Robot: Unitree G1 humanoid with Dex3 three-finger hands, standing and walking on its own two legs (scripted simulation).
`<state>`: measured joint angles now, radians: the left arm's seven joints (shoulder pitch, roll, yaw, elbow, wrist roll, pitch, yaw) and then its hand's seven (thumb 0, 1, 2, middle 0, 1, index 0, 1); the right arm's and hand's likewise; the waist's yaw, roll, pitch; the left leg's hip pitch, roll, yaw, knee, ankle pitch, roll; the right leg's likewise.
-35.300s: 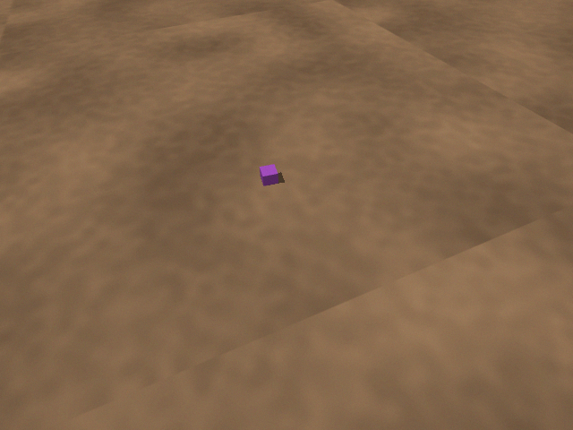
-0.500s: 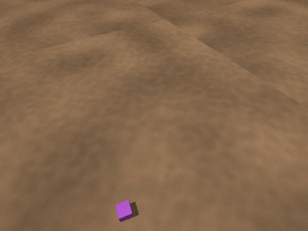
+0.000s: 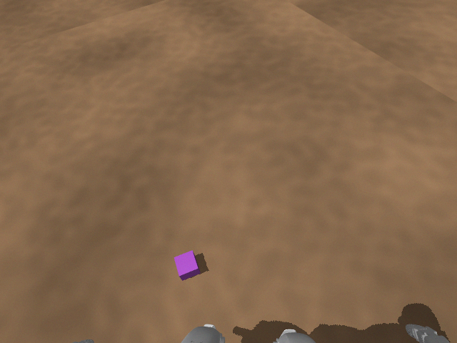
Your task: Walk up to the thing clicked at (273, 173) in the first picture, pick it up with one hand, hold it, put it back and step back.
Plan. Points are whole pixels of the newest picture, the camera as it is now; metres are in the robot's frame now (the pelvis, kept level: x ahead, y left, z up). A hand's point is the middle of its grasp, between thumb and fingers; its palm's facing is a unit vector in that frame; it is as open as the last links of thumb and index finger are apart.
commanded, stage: step back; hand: left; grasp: from above
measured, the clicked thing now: (187, 265) +0.49 +0.26 -0.72
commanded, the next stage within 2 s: none
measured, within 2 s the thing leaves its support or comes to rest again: neither
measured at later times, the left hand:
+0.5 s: hand out of the picture -0.01 +0.31 -0.14, palm faces +0.06 -0.93 -0.37, open 7.4 cm
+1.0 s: hand out of the picture -0.09 +0.31 -0.13, palm faces -0.01 -0.91 -0.41, open 7.4 cm
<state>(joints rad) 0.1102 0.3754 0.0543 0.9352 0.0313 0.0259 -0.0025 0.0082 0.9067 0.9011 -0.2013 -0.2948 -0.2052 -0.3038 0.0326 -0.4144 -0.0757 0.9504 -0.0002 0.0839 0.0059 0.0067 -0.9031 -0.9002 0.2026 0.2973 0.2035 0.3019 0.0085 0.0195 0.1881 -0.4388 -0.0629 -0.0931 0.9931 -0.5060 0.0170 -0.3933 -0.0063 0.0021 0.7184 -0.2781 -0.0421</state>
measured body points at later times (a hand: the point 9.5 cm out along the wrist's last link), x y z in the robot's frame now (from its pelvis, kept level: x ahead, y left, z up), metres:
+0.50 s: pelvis -0.10 +0.03 +0.02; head -0.05 +0.06 +0.46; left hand -0.02 +0.36 -0.11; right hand -0.02 -0.28 -0.09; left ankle -0.10 +0.15 -0.72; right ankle -0.12 -0.11 -0.63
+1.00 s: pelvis -0.24 +0.04 +0.00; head -0.16 +0.04 +0.44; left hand -0.09 +0.35 -0.11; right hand -0.14 -0.28 -0.12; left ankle -0.25 +0.16 -0.72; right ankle -0.16 -0.10 -0.72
